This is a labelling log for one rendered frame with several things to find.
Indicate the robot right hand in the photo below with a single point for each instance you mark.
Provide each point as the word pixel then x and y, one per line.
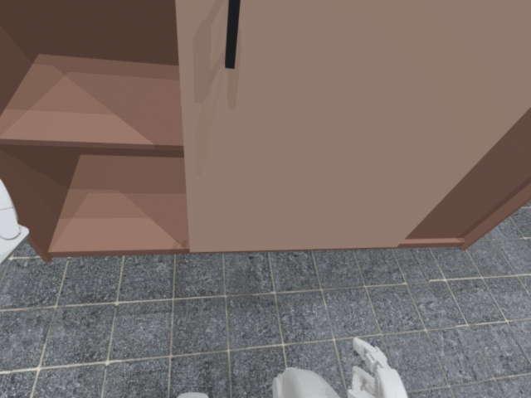
pixel 386 383

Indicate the wardrobe door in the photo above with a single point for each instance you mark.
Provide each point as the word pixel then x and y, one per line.
pixel 500 175
pixel 344 122

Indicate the right robot thigh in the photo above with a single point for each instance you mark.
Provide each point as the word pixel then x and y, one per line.
pixel 301 383

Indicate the robot left hand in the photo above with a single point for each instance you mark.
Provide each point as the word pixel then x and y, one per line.
pixel 12 235

